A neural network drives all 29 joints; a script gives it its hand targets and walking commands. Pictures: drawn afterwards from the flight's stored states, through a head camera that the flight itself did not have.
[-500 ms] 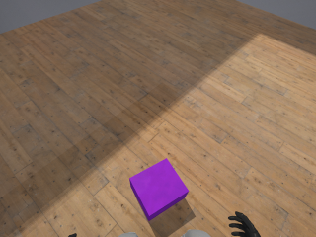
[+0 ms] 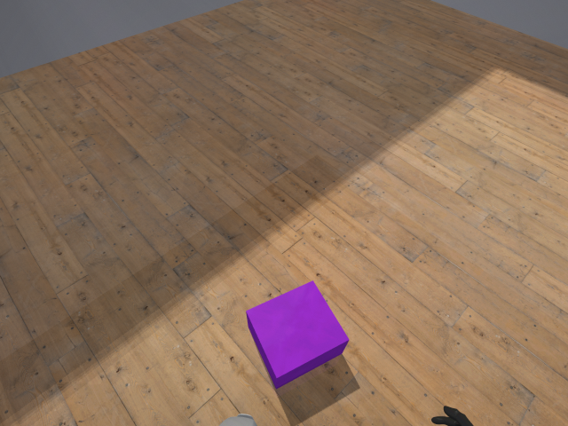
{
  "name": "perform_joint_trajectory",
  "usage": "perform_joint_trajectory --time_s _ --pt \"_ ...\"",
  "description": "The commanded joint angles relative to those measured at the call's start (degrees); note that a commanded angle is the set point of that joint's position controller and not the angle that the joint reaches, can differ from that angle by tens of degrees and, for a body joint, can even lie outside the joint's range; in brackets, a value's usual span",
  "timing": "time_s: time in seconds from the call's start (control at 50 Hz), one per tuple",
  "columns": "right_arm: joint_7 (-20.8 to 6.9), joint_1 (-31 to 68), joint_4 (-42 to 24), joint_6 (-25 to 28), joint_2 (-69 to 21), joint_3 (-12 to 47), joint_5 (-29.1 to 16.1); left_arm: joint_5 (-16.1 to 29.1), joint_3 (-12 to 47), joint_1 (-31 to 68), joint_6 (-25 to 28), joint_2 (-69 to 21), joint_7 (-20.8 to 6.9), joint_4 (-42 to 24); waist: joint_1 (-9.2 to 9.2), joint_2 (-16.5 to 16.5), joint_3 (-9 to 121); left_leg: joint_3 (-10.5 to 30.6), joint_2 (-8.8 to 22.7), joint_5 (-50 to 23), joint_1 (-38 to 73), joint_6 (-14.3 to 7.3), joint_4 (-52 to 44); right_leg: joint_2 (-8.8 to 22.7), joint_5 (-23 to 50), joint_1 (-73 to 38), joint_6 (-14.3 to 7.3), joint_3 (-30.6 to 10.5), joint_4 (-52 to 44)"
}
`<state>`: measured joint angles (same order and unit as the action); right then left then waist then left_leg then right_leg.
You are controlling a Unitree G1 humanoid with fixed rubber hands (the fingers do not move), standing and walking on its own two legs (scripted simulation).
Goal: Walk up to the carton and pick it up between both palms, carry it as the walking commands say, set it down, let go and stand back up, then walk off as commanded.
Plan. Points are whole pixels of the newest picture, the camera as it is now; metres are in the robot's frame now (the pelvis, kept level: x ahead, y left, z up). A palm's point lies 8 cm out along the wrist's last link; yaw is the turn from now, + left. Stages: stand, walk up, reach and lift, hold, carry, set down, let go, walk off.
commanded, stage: walk up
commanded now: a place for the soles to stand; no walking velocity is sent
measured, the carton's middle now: (295, 332) +0.49 -0.05 -0.69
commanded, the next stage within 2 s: none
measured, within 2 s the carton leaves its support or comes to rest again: neither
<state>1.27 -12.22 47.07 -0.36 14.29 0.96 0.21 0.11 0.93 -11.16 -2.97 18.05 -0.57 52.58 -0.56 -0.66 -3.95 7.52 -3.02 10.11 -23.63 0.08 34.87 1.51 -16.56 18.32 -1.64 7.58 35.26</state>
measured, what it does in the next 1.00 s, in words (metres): stands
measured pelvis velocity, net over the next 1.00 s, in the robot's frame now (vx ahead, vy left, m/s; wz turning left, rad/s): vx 0.02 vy -0.02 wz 0.11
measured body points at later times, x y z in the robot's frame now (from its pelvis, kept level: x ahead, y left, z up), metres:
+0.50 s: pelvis +0.00 -0.02 +0.01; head +0.00 -0.01 +0.46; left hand +0.00 +0.24 -0.14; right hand +0.07 -0.25 -0.13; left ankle +0.03 +0.10 -0.72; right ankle +0.03 -0.11 -0.72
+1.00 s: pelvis +0.02 -0.02 +0.01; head +0.04 -0.01 +0.46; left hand +0.03 +0.25 -0.14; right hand +0.10 -0.26 -0.13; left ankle +0.03 +0.10 -0.72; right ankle +0.03 -0.11 -0.72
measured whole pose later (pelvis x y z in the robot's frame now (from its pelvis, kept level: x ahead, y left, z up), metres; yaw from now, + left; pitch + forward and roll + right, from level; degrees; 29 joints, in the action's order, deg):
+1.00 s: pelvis +0.02 -0.02 +0.01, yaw +6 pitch -1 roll -2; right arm 2.7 -13.7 57.4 0.9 12.9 2.6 0.6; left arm 0.0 2.2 -12.9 -2.2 15.2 0.7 59.2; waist -0.2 0.6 -2.3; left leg 6.2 -1.8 15.3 -16.0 -0.5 32.4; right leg 1.8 -15.4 11.7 -2.1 13.3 28.1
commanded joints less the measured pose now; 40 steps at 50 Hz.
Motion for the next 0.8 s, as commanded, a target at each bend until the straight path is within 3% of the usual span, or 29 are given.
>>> perform_joint_trajectory --time_s 0.0,0.02,0.06,0.08,0.1,0.12,0.14,0.16,0.18,0.2,0.22,0.24,0.26,0.3,0.32,0.36,0.4,0.48,0.5,0.52,0.54,0.56,0.58,0.6,0.62,0.7,0.74,0.78 --pt "0.3 0.7 -3.8 0.7 10.0 -2.9 0.0 -0.4 -1.4 -3.6 1.2 6.6 0.2 -2.0 -0.44 5.0 5.6 12.2 7.9 20.6 -5.7 -3.3 -13.8 5.0 -9.8 -7.8 -2.5 -8.0 -5.8" --pt "0.2 1.1 -3.9 0.6 9.5 -3.1 0.0 -0.3 -1.3 -2.4 1.3 7.7 0.4 -2.2 0.08 1.8 3.9 9.1 5.7 17.8 -6.4 -2.8 -10.1 6.6 -12.1 -5.7 -3.1 -10.4 -10.0" --pt "0.4 -1.4 -2.7 0.7 6.3 -2.4 0.4 -0.6 -1.7 -1.7 1.0 9.0 0.7 -2.5 0.9 -3.2 4.3 1.0 0.1 14.3 -3.6 -1.7 3.4 13.3 -19.0 -1.6 -5.7 -16.1 -18.7" --pt "0.5 -2.5 -2.7 0.6 6.0 -2.2 0.6 -0.5 -1.9 0.7 0.7 9.8 1.0 -3.2 1.47 -3.9 2.9 -1.7 -1.2 15.0 0.1 -1.6 10.2 16.6 -20.9 4.2 -7.4 -17.5 -21.7" --pt "0.5 -4.6 -2.5 0.6 5.8 -2.2 1.0 -0.5 -1.6 3.4 0.5 8.6 1.1 -2.8 2.32 -5.8 1.7 -3.4 0.0 16.2 4.1 -1.8 13.9 18.3 -20.9 9.0 -9.2 -16.4 -22.2" --pt "0.6 -5.3 -2.2 0.7 5.8 -2.1 1.2 -0.6 -1.4 4.7 0.4 7.8 1.3 -4.1 2.87 -4.6 0.7 -4.3 0.1 15.9 4.4 -1.8 15.9 17.9 -15.7 9.8 -9.7 -15.5 -21.4" --pt "0.9 -5.8 -2.2 0.7 6.4 -1.9 1.0 -0.7 -1.3 5.1 0.3 8.5 1.2 -3.4 2.76 -5.7 0.7 -4.4 0.9 16.9 4.0 -2.1 15.1 17.4 -11.4 8.7 -9.9 -13.1 -19.6" --pt "0.9 -6.0 -1.4 1.0 5.6 -2.0 1.1 -0.8 -1.5 5.1 0.1 9.0 1.3 -3.3 3.11 -3.9 1.8 -5.2 1.2 14.6 5.7 -2.1 11.6 16.2 -10.5 7.7 -9.0 -12.9 -17.9" --pt "0.7 -7.6 -1.1 1.4 5.1 -1.8 1.5 -1.1 -0.8 3.3 0.4 6.6 1.1 -2.5 3.3 -1.3 2.8 -3.6 2.9 10.3 9.6 -2.7 3.2 16.1 -13.5 7.0 -7.4 -12.4 -17.1" --pt "0.5 -7.5 -0.4 1.9 5.2 -1.6 0.9 -0.9 -0.7 1.5 0.3 7.4 1.0 -1.9 2.9 0.6 3.0 -1.1 3.1 6.4 10.1 -2.9 -4.3 12.3 -14.2 4.1 -4.5 -9.6 -14.2" --pt "0.6 -6.8 -0.1 2.3 5.8 -1.6 1.4 -0.9 0.1 -0.7 0.5 4.1 0.5 -1.3 1.15 5.6 1.3 8.4 7.5 10.5 9.2 -3.7 -11.5 9.4 -11.8 4.9 -2.2 -6.9 -8.6" --pt "0.7 -3.6 -1.2 2.5 7.1 -1.9 0.9 -0.5 1.1 -4.1 0.5 2.2 0.0 -0.4 -1.4 7.9 -1.4 17.4 12.6 16.3 2.5 -4.9 -17.0 4.5 -7.4 2.3 0.1 -5.4 -7.2" --pt "0.8 -2.4 -0.6 2.4 8.7 -1.6 0.5 0.0 1.0 -5.0 0.4 3.4 0.1 0.5 -1.67 8.2 -1.5 18.0 13.9 21.1 -5.9 -6.1 -19.2 3.8 -5.6 -6.2 0.0 -6.4 -7.4" --pt "0.7 -3.1 1.8 2.3 8.0 -1.5 0.2 0.0 -0.2 -4.8 0.9 5.0 0.1 1.9 -2.04 5.4 -2.2 13.3 10.5 22.2 -9.8 -4.0 -21.1 4.6 -5.0 -13.5 -1.1 -6.3 -9.4" --pt "0.5 -2.6 2.1 2.0 7.9 -1.0 0.1 -0.1 0.2 -4.8 1.4 4.4 0.1 2.3 -1.93 7.0 -2.3 10.2 8.9 19.7 -8.1 -2.3 -19.9 4.7 -2.9 -12.4 -0.9 -6.8 -10.1" --pt "0.2 -3.6 3.5 2.2 7.2 -0.8 -0.3 -0.5 0.7 -7.0 2.6 3.7 0.2 3.8 -1.96 5.5 -0.1 7.6 8.4 14.4 -3.9 -2.3 -17.0 6.2 -1.1 -12.0 -1.5 -7.2 -12.2" --pt "0.3 -4.9 4.8 2.3 6.1 -0.7 -0.4 -0.4 0.4 -6.2 3.0 5.4 0.6 4.3 -0.37 2.6 1.7 4.2 7.0 8.8 1.2 -2.6 -14.1 7.3 -2.2 -10.3 -1.6 -7.7 -14.6" --pt "0.4 -5.9 5.7 2.3 6.0 -0.3 0.0 -0.2 0.8 -5.6 2.8 5.1 0.9 4.9 0.73 0.9 0.7 2.8 6.4 7.0 2.6 -2.9 -11.7 8.1 -5.8 -6.5 -1.6 -7.9 -17.3" --pt "0.3 -5.2 6.2 2.3 4.5 0.1 0.4 -0.3 0.5 -5.6 2.6 5.5 0.9 4.8 0.56 2.5 1.5 2.3 6.2 6.7 2.5 -3.0 -10.9 7.9 -5.9 -7.3 -1.6 -8.2 -17.1" --pt "0.4 -5.3 6.4 2.4 4.0 0.1 0.1 -0.3 1.0 -5.4 2.7 3.8 1.0 5.5 0.84 1.3 0.3 2.8 6.3 4.1 3.1 -2.9 -10.3 7.9 -3.8 -6.5 -1.7 -7.6 -16.8" --pt "0.6 -5.5 7.1 2.5 4.6 0.4 0.0 -0.2 1.0 -5.7 2.9 4.7 1.0 4.8 0.74 3.2 1.2 1.5 6.2 1.2 5.5 -3.2 -9.4 8.2 -2.7 -5.9 -1.7 -7.8 -16.9" --pt "0.7 -4.4 7.2 2.3 4.8 0.2 0.1 0.0 1.0 -6.6 2.9 4.5 1.0 5.4 0.07 2.0 1.5 1.3 6.1 0.7 5.4 -2.9 -8.8 8.1 -3.3 -5.5 -1.7 -7.5 -18.0" --pt "0.9 -5.2 6.8 2.4 4.0 0.5 0.1 0.0 0.6 -4.9 2.7 5.7 1.2 5.5 1.01 0.2 1.3 1.4 5.8 1.1 4.8 -2.7 -9.3 8.8 -4.0 -6.7 -1.5 -7.0 -18.1" --pt "1.0 -5.7 7.3 2.2 4.6 0.7 0.0 0.0 1.0 -5.4 2.4 4.4 1.3 4.9 0.93 0.6 1.2 1.0 5.8 1.6 3.6 -3.1 -8.3 8.6 -3.6 -7.1 -1.7 -7.6 -18.0" --pt "0.9 -5.0 7.6 2.2 4.3 0.5 0.2 -0.1 1.1 -6.4 2.3 3.5 1.3 6.2 0.54 -1.1 1.9 1.7 5.7 1.7 5.1 -3.4 -8.4 9.0 -4.3 -7.1 -1.9 -7.3 -18.0" --pt "1.5 -4.9 9.1 2.1 5.2 0.5 0.1 -0.1 0.4 -6.4 1.9 5.0 1.4 5.2 0.54 1.4 1.8 1.5 5.9 -0.6 5.3 -2.7 -8.4 8.3 -2.6 -7.4 -2.1 -6.0 -17.1" --pt "1.5 -3.9 8.2 1.9 5.6 0.5 0.6 0.0 0.3 -6.0 1.6 4.8 1.5 5.1 0.37 -0.6 0.5 2.2 6.3 -0.8 2.6 -2.6 -9.0 8.0 -1.7 -8.6 -1.9 -4.9 -16.0" --pt "1.5 -2.4 8.2 2.0 5.8 0.5 0.9 -0.1 0.5 -7.6 1.6 4.2 1.6 5.6 -0.51 3.6 1.7 2.0 6.1 -3.9 3.5 -2.7 -8.1 8.2 1.4 -9.8 -2.0 -4.9 -15.2"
